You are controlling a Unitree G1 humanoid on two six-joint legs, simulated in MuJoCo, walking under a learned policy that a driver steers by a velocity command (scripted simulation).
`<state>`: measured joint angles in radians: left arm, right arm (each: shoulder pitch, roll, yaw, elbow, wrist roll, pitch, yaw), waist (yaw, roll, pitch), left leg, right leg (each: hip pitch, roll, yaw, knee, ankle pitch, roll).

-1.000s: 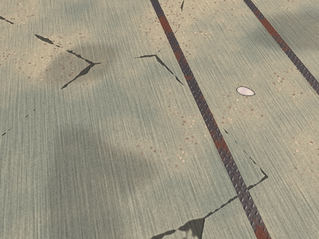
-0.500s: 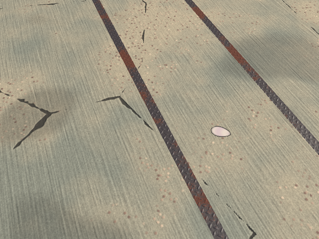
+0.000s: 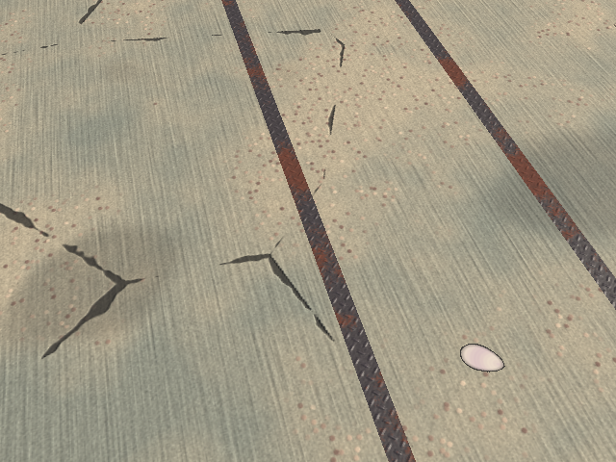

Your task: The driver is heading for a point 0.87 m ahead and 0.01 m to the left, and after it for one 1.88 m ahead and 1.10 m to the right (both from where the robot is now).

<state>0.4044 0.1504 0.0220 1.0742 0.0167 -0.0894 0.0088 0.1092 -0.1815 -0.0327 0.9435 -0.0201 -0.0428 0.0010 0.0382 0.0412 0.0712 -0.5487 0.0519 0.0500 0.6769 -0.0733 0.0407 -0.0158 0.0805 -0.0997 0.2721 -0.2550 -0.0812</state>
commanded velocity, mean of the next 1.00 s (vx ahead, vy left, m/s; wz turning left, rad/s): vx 0.05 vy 0.00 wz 0.00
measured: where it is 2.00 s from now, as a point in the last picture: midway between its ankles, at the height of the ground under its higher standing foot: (315, 409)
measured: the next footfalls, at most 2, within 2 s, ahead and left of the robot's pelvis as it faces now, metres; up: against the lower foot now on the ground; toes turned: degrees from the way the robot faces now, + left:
left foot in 0.08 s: +0.18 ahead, +0.09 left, +0.00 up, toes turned +3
right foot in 0.40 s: +0.10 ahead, -0.11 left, +0.00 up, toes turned -1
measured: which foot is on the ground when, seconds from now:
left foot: up 0.00-0.06, down 0.08-1.00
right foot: down 0.00-0.10, up 0.12-0.38, down 0.40-1.00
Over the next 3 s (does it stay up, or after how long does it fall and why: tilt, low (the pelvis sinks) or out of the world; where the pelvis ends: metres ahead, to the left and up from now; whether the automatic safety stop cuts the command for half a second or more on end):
stays up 0.79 0.00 0.00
